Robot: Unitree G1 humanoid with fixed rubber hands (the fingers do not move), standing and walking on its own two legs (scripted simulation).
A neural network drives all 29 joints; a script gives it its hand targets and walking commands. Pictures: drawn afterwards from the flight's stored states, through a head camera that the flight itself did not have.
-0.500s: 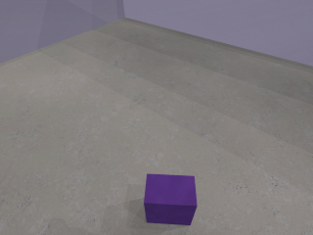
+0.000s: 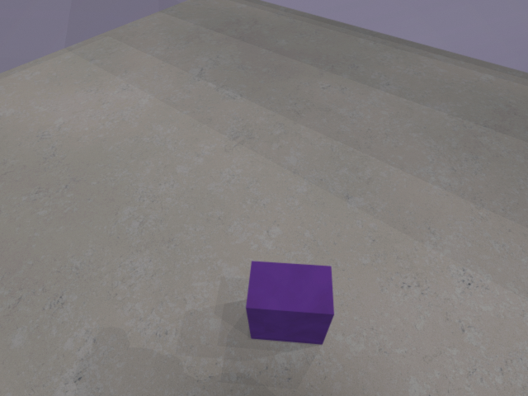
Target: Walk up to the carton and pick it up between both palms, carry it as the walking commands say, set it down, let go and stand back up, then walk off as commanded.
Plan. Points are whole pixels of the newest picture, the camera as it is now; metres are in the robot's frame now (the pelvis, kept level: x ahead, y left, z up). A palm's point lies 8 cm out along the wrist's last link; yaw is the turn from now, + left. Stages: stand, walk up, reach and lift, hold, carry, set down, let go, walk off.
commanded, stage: walk off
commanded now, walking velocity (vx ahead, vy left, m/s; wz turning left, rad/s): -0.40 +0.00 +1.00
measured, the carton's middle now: (288, 304) +0.49 -0.06 -0.61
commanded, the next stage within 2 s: none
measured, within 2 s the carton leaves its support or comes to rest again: neither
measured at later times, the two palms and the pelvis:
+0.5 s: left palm out of the picture -0.11 +0.17 -0.09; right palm out of the picture +0.00 -0.37 -0.12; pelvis -0.16 -0.12 +0.00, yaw +24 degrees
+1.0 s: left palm out of the picture -0.46 +0.05 -0.12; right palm out of the picture -0.05 -0.35 -0.10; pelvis -0.34 -0.23 +0.00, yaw +51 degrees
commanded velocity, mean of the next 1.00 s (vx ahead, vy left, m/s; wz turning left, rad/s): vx -0.40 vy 0.00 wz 1.00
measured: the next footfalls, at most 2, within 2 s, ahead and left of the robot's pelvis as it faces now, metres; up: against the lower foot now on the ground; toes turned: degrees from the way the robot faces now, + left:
right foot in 0.24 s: -0.03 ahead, -0.17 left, +0.00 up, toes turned +15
left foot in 0.66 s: -0.33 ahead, -0.03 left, +0.00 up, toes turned +37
